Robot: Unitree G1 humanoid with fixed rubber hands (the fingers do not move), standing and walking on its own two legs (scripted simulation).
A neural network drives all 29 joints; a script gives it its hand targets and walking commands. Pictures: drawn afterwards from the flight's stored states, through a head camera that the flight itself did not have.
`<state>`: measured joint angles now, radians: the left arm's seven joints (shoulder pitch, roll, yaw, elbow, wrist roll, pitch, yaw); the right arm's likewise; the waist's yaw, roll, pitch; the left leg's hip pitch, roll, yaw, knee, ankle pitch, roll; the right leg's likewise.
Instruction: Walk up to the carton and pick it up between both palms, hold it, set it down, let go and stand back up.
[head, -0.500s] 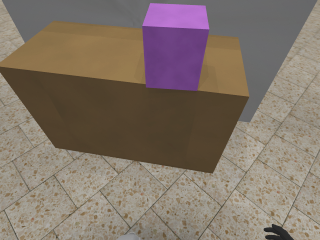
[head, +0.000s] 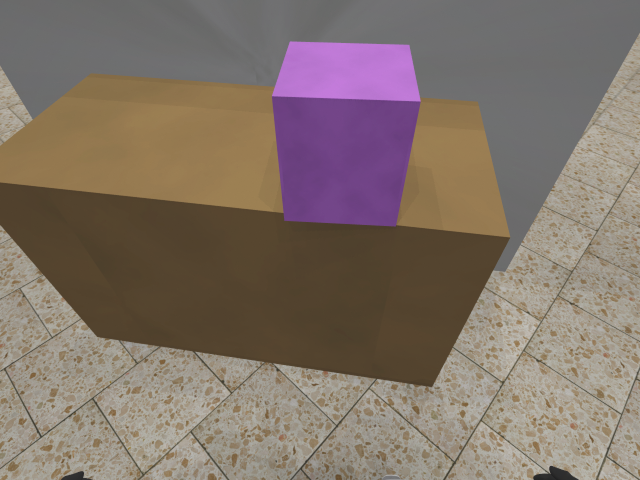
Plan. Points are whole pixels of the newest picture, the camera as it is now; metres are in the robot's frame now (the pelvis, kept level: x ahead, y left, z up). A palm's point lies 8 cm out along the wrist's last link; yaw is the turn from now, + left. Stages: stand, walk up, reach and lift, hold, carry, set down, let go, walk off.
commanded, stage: walk up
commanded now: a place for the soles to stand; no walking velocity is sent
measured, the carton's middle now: (344, 136) +0.68 -0.01 +0.08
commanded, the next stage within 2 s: none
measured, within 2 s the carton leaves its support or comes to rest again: neither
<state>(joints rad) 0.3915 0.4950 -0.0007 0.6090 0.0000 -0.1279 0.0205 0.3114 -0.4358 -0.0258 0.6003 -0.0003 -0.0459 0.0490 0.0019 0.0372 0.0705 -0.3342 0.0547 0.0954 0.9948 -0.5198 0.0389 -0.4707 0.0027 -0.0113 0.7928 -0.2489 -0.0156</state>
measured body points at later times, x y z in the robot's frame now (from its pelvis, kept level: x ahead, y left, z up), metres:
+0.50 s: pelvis +0.10 +0.09 +0.00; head +0.10 +0.10 +0.45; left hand +0.18 +0.44 -0.07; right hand +0.23 -0.23 -0.07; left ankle +0.10 +0.14 -0.70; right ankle +0.11 -0.07 -0.63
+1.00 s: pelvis +0.13 +0.11 -0.03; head +0.15 +0.11 +0.42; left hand +0.24 +0.45 -0.10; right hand +0.27 -0.21 -0.10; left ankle +0.16 +0.17 -0.70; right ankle +0.23 -0.06 -0.69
